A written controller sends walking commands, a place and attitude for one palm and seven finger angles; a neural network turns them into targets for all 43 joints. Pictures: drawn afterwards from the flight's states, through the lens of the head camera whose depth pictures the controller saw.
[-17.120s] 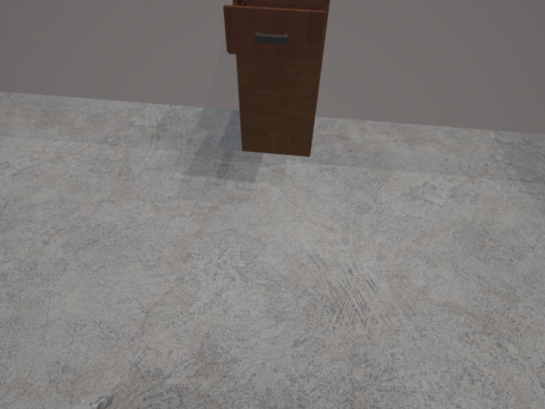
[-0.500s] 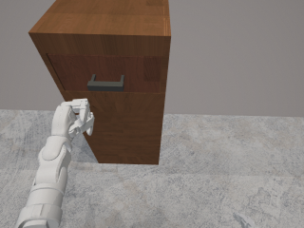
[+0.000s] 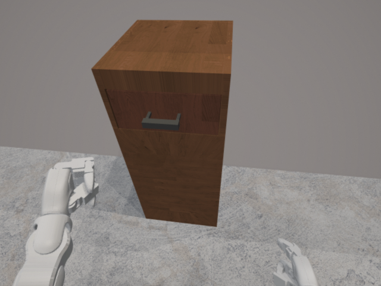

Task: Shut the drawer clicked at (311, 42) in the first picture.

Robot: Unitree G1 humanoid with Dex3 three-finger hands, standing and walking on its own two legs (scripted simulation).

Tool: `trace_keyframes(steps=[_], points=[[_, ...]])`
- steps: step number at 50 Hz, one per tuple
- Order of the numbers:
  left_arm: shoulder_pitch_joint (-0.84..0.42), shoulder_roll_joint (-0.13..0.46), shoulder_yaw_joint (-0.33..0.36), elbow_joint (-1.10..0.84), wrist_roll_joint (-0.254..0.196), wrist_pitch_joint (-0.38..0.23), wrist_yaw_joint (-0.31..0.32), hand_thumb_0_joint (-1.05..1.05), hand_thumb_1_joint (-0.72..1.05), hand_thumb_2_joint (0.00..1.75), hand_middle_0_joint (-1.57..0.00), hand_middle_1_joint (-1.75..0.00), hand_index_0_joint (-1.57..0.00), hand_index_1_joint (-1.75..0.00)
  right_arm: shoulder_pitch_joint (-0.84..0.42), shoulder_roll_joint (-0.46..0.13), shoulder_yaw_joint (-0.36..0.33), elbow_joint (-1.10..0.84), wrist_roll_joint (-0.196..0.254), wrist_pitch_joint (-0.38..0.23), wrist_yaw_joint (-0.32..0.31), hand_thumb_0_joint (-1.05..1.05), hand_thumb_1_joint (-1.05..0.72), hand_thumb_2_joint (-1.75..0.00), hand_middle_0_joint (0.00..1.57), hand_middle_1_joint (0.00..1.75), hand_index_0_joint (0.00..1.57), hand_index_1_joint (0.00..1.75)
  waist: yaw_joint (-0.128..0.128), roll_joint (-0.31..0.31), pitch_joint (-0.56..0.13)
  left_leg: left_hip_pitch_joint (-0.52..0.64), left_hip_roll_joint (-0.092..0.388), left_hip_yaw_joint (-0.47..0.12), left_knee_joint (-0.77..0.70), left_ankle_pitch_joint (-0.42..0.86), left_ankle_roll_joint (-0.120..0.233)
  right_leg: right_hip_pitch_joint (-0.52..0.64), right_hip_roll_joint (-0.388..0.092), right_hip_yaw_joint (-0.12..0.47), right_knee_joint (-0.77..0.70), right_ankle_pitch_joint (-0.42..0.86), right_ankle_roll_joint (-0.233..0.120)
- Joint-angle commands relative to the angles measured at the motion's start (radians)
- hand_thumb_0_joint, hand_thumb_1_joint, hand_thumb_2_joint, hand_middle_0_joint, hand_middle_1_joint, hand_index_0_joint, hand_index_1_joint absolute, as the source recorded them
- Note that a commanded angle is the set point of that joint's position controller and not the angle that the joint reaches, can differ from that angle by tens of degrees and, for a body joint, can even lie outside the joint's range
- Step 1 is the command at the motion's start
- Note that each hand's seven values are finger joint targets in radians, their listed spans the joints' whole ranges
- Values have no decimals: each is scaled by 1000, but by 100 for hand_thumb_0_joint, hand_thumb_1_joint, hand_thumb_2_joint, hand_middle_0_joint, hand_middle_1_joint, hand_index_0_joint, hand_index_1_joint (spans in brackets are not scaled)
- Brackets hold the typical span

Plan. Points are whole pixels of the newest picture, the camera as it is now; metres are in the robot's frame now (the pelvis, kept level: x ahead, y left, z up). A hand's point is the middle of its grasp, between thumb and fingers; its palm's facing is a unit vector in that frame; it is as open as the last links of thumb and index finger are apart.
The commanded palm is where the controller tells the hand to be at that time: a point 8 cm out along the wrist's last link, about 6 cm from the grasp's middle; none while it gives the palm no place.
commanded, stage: draw the hand back to the body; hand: left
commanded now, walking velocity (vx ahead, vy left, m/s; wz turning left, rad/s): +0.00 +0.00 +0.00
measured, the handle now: (162, 119) +0.60 +0.16 +0.01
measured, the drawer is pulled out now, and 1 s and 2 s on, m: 0.00 0.00 0.00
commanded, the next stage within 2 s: step back with the hand held close in 0.48 s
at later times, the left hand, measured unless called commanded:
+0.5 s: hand (56, 215) +0.18 +0.23 +0.15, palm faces +0.42 -0.82 -0.39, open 3.3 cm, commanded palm +0.13 +0.27 +0.18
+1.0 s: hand (48, 222) +0.17 +0.25 +0.14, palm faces +0.26 -0.83 -0.50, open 3.3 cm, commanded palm +0.11 +0.29 +0.18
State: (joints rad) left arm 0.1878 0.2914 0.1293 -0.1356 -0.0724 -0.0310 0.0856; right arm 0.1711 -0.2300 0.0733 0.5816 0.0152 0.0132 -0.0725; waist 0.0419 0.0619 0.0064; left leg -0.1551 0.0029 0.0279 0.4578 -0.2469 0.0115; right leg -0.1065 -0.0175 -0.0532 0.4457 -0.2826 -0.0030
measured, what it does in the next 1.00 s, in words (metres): stands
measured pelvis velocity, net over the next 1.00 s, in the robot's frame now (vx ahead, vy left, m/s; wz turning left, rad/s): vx -0.02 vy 0.01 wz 0.00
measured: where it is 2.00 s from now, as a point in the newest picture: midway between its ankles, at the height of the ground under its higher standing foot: outside the picture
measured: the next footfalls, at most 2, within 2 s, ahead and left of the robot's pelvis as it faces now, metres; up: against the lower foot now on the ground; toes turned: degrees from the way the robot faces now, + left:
right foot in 1.68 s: -0.20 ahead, -0.11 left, +0.00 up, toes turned +4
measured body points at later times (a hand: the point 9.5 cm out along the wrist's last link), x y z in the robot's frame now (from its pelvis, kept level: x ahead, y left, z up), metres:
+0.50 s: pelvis +0.00 -0.01 +0.00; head -0.02 -0.04 +0.45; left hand +0.15 +0.27 +0.18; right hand +0.20 -0.23 -0.08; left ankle +0.00 +0.11 -0.74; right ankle -0.02 -0.12 -0.74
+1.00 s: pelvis -0.02 +0.01 +0.00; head +0.02 +0.01 +0.45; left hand +0.15 +0.29 +0.17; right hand +0.17 -0.24 -0.08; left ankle +0.00 +0.11 -0.74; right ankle -0.02 -0.12 -0.74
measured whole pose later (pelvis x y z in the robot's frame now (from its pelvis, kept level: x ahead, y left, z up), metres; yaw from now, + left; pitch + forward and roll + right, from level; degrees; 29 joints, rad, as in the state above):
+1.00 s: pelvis -0.02 +0.01 +0.00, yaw +0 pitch +1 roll -1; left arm 0.66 0.42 0.33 -0.58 -0.07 -0.13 0.10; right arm 0.17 -0.24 -0.02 0.53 0.01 0.06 -0.09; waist 0.01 0.02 0.05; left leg -0.28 0.00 0.03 0.46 -0.21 0.03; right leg -0.22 -0.02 -0.05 0.43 -0.23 0.02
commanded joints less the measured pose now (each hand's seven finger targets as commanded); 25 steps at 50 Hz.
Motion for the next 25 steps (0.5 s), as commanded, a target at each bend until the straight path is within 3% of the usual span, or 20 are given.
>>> trace_keyframes(steps=[1, 5, 9, 10, 13, 15, 18, 20, 24, 25], points=[[-87, 173, 133, -294, -5, -83, 17, 0, 90, 90, -140, -160, -140, -160, -148, -100, -52, -151, -3, -67, -3, 0, -90, -90, 20, 30, 20, 30, -1, -21, -82, 81, -1, -31, -95, 152, 20, -5, 16, 24, -108, 172, -22], [39, 183, 176, -357, -9, -96, 16, 0, 90, 90, -140, -160, -140, -160, -154, -97, -61, -145, -6, -80, -1, 0, -90, -90, 20, 30, 20, 30, 6, -23, -45, 76, -1, -24, -99, 137, 22, -6, 11, 29, -134, 145, -17], [141, 214, 226, -457, -6, -115, 21, 0, 90, 90, -140, -160, -140, -160, -150, -101, -72, -146, -9, -107, -2, 0, -90, -90, 20, 30, 20, 30, 15, -23, -50, 97, -1, -20, -91, 153, 23, -12, 16, 31, -153, 152, -14], [163, 205, 222, -484, -8, -120, 23, 0, 90, 90, -140, -160, -140, -160, -148, -97, -71, -151, -7, -113, -3, 0, -90, -90, 20, 30, 20, 30, 14, 5, -48, 90, 0, -21, -94, 145, 22, -4, 10, 32, -145, 146, -14], [254, 225, 265, -534, -7, -130, 32, 0, 90, 90, -140, -160, -140, -160, -138, -97, -77, -152, -8, -132, -8, 0, -90, -90, 20, 30, 20, 30, 23, -15, -57, 94, 1, -17, -81, 161, 24, -6, 11, 32, -145, 164, -13], [303, 227, 281, -549, -10, -134, 33, 0, 90, 90, -140, -160, -140, -160, -138, -93, -80, -151, -4, -141, -12, 0, -90, -90, 20, 30, 20, 30, 24, -28, -23, 89, 3, -13, -77, 150, 24, -23, 11, 39, -161, 153, -11], [271, 177, 237, -496, -2, -134, 30, 0, 90, 90, -140, -160, -140, -160, -120, -98, -85, -126, -7, -145, -15, 0, -90, -90, 20, 30, 20, 30, 3, -71, 24, 91, 2, -9, -69, 142, 31, -63, 11, 34, -167, 141, -6], [233, 167, 222, -467, 0, -131, 29, 0, 90, 90, -140, -160, -140, -160, -117, -101, -87, -120, -7, -150, -19, 0, -90, -90, 20, 30, 20, 30, -4, -63, 64, 88, 2, -13, -76, 106, 33, -90, 9, 34, -181, 88, -4], [217, 207, 254, -483, 6, -141, 38, 0, 90, 90, -140, -160, -140, -160, -117, -104, -89, -117, -12, -162, -28, 0, -90, -90, 20, 30, 20, 30, 14, -47, 5, 111, -5, -16, -74, 131, 36, -58, 7, 38, -171, 117, -7], [220, 196, 244, -512, 4, -143, 38, 0, 90, 90, -140, -160, -140, -160, -117, -100, -87, -124, -12, -164, -28, 0, -90, -90, 20, 30, 20, 30, 16, -18, -40, 121, -4, -17, -73, 147, 35, -29, 2, 38, -153, 139, -9]])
